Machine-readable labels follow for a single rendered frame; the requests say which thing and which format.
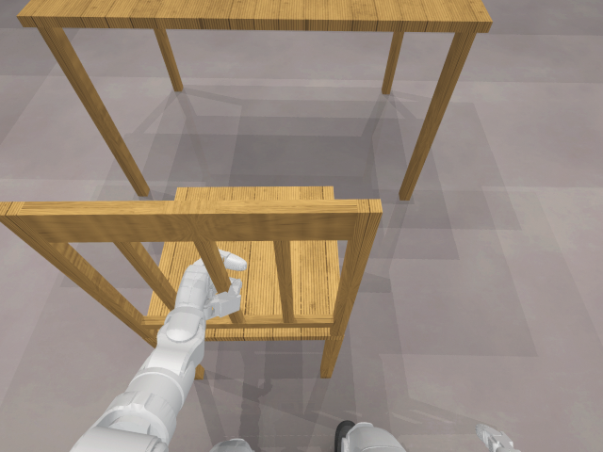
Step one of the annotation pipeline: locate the left robot hand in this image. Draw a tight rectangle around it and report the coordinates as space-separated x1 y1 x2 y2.
174 250 247 320

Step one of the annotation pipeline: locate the robot right shin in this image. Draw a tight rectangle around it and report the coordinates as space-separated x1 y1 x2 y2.
348 422 373 434

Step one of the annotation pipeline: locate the right robot hand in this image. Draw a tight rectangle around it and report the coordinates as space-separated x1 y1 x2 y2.
476 424 521 452

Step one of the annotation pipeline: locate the table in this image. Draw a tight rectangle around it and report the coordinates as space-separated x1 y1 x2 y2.
16 0 493 201

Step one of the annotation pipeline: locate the left robot forearm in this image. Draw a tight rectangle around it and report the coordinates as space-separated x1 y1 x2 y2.
70 306 206 452

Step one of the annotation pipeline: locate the left robot upper arm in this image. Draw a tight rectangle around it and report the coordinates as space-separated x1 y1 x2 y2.
74 426 169 452

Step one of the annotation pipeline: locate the right robot foot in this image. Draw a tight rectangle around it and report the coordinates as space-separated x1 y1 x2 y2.
334 420 355 452

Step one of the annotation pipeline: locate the chair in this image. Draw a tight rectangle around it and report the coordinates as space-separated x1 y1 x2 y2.
0 186 383 379

